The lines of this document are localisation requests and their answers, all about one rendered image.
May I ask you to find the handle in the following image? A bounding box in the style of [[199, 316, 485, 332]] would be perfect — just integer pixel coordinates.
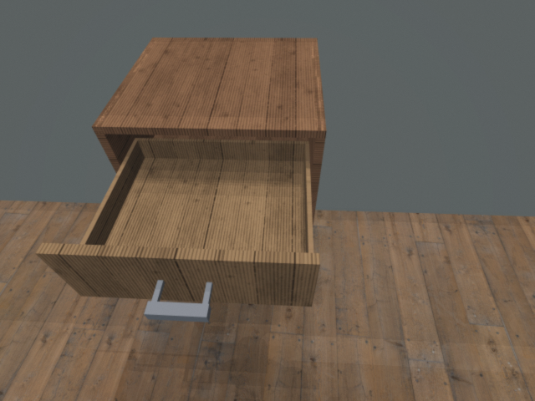
[[144, 280, 213, 322]]

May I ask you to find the drawer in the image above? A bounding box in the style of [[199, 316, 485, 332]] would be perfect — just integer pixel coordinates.
[[35, 138, 320, 307]]

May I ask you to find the cabinet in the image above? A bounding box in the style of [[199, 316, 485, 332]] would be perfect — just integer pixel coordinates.
[[92, 38, 327, 220]]

